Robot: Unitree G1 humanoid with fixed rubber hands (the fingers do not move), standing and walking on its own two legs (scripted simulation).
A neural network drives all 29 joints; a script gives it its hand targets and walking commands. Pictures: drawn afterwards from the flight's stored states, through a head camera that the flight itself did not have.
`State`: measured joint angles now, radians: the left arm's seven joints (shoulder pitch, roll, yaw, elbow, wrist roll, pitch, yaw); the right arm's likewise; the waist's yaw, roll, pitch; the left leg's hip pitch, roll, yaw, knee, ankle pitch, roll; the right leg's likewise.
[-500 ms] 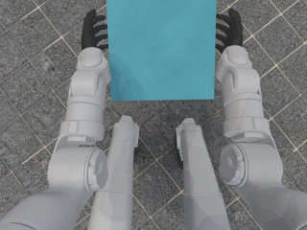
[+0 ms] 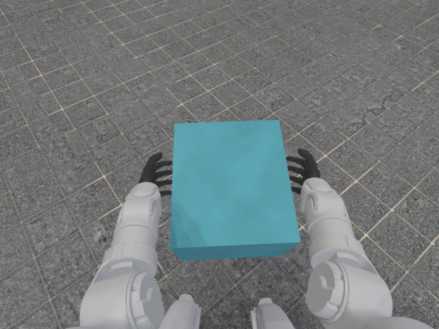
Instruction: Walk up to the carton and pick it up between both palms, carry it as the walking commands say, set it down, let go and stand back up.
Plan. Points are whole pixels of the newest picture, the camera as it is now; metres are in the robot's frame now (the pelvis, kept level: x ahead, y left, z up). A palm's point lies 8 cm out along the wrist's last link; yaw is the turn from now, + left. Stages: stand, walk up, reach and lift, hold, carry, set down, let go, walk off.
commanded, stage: reach and lift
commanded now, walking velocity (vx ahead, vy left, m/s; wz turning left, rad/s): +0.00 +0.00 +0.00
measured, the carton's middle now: (229, 192) +0.40 +0.00 -0.08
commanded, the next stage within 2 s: hold in 1.90 s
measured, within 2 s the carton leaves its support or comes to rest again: neither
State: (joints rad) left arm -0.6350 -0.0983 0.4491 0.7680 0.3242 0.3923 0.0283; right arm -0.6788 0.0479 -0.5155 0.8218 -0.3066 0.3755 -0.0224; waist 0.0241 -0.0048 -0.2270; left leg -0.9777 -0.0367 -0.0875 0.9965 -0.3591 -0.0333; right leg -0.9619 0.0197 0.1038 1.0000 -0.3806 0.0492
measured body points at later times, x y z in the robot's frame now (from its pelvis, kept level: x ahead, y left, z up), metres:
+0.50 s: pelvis +0.04 -0.01 +0.06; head +0.08 -0.01 +0.51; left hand +0.37 +0.16 +0.04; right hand +0.37 -0.16 +0.04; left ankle +0.06 +0.13 -0.67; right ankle +0.05 -0.15 -0.67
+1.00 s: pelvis +0.04 +0.00 +0.08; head +0.01 +0.00 +0.53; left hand +0.35 +0.16 +0.11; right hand +0.36 -0.16 +0.11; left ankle +0.06 +0.13 -0.67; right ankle +0.05 -0.15 -0.67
